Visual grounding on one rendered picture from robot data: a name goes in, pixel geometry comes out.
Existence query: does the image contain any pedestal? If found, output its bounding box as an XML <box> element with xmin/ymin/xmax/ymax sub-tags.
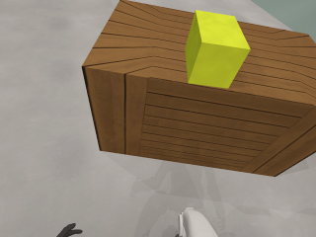
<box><xmin>81</xmin><ymin>0</ymin><xmax>316</xmax><ymax>177</ymax></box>

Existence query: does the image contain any robot right thigh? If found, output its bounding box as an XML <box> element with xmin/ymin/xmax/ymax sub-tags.
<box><xmin>178</xmin><ymin>210</ymin><xmax>218</xmax><ymax>237</ymax></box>

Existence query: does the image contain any carton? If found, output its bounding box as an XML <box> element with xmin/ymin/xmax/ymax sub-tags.
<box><xmin>185</xmin><ymin>10</ymin><xmax>251</xmax><ymax>89</ymax></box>

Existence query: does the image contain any left robot hand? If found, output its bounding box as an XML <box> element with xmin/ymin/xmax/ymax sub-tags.
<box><xmin>56</xmin><ymin>223</ymin><xmax>83</xmax><ymax>237</ymax></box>

